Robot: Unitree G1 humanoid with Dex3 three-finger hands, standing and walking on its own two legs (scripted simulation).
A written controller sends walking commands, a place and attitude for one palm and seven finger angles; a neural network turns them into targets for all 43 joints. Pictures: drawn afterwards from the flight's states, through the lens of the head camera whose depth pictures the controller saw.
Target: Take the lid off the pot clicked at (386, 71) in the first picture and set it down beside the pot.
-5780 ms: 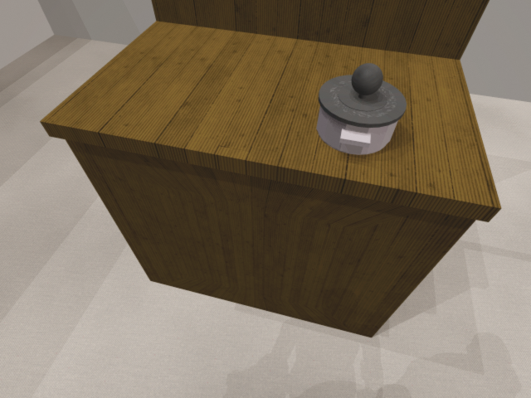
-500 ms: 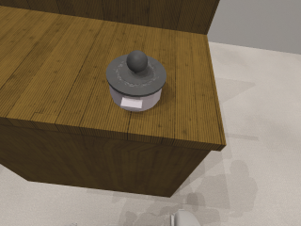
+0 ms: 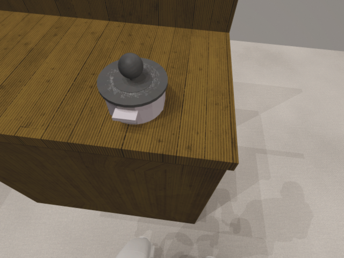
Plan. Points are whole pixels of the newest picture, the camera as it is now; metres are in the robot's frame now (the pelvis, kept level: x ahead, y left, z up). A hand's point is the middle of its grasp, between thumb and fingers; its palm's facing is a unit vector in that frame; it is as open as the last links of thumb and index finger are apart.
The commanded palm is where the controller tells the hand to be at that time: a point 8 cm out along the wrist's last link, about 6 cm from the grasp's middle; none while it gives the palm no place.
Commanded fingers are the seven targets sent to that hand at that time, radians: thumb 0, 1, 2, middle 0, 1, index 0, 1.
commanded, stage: come to a stop and stand still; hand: left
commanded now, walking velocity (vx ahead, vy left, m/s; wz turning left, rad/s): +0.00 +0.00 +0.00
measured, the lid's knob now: (130, 65) +0.47 +0.14 +0.17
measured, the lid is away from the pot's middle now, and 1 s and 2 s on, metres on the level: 0.00 0.00 0.00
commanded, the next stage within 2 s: look again from close up in 0.76 s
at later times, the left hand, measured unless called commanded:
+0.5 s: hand out of the picture +0.02 +0.28 -0.16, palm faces -0.01 -0.97 -0.25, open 7.4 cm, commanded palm none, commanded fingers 0.00 0.90 0.90 -0.20 -0.30 -0.20 -0.30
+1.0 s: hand out of the picture +0.01 +0.27 -0.17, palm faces -0.02 -0.98 -0.20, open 7.3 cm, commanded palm none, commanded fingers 0.00 0.90 0.90 -0.20 -0.30 -0.20 -0.30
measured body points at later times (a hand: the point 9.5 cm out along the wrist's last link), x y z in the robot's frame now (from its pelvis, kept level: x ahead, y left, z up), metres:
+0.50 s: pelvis -0.02 +0.09 +0.00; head -0.02 +0.08 +0.45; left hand +0.02 +0.33 -0.14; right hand +0.04 -0.14 -0.15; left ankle +0.00 +0.13 -0.73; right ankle -0.01 -0.02 -0.73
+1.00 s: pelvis +0.00 +0.10 +0.01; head +0.02 +0.09 +0.46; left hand +0.02 +0.32 -0.15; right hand -0.02 -0.11 -0.16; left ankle +0.00 +0.13 -0.73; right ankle -0.01 -0.02 -0.73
